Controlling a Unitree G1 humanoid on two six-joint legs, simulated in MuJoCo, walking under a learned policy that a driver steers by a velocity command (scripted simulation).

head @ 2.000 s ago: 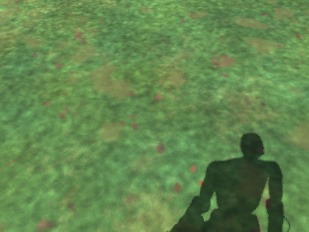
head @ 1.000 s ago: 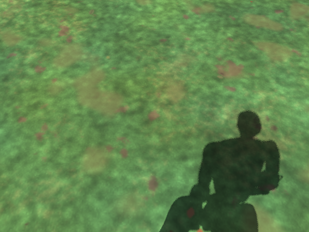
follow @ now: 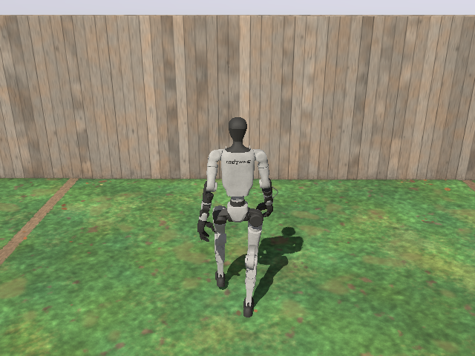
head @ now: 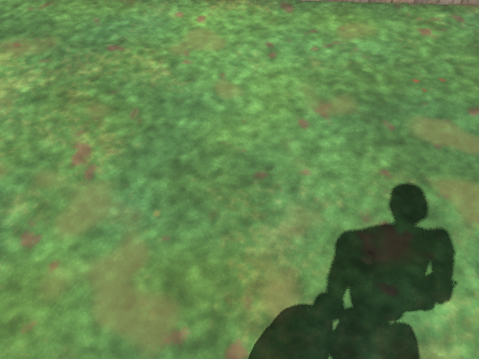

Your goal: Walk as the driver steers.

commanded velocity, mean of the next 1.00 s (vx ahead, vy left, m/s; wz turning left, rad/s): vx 0.41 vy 0.00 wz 0.00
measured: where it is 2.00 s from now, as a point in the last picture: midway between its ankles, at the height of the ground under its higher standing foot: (257, 338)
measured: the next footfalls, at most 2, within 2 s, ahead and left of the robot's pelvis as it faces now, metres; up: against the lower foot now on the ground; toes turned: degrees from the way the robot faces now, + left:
left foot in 0.10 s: +0.23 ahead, +0.10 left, +0.00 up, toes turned +4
right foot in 0.66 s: +0.54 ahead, -0.07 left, +0.00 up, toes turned -5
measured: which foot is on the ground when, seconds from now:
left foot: up 0.00-0.08, down 0.10-0.66, up 0.68-1.00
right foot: down 0.00-0.12, up 0.14-0.64, down 0.66-1.00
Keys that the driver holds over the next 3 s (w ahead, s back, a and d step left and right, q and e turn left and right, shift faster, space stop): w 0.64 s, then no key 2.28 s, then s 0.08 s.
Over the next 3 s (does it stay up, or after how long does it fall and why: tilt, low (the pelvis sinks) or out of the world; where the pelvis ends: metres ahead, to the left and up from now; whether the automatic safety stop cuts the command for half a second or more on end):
stays up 0.54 0.02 0.00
